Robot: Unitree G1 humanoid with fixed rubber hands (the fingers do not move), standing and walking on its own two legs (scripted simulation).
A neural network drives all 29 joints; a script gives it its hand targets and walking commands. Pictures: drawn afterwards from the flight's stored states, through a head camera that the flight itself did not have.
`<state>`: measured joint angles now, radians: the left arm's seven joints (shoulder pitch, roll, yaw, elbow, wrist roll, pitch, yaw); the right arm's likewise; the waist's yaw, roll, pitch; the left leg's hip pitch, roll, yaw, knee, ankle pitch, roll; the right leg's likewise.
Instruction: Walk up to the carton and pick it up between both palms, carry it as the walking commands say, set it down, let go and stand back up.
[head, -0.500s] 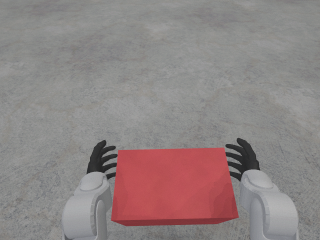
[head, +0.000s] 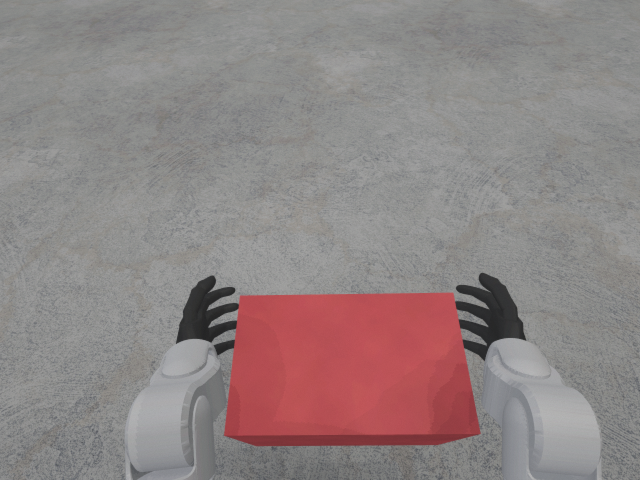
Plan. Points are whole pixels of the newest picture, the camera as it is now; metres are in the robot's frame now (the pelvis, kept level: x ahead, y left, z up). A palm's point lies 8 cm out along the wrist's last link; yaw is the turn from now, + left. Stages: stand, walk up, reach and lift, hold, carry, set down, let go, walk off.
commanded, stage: carry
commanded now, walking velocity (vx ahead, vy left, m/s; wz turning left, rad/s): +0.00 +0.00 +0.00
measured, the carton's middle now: (346, 376) +0.26 +0.00 +0.01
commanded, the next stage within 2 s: none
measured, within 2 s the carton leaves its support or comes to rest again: neither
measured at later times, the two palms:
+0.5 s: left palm (232, 214) +0.46 +0.16 +0.11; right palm (460, 208) +0.46 -0.16 +0.11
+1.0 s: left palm (203, 245) +0.42 +0.20 +0.08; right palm (412, 203) +0.51 -0.11 +0.07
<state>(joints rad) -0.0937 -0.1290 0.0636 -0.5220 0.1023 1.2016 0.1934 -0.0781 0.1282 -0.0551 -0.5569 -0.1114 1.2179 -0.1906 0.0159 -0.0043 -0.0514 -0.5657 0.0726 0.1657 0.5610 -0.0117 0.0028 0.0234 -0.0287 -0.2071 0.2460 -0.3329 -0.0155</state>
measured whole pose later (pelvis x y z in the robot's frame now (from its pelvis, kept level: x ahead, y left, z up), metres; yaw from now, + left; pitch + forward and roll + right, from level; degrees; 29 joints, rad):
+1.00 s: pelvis +0.23 -0.02 -0.01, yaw +16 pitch +4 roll +2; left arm -0.05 -0.13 0.06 -0.48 0.10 1.18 0.20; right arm -0.05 0.13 -0.05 -0.51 -0.10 1.21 -0.19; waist 0.00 0.01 -0.07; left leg -0.53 0.01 0.09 1.04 -0.51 -0.02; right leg -0.32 -0.14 -0.24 0.61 -0.35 0.00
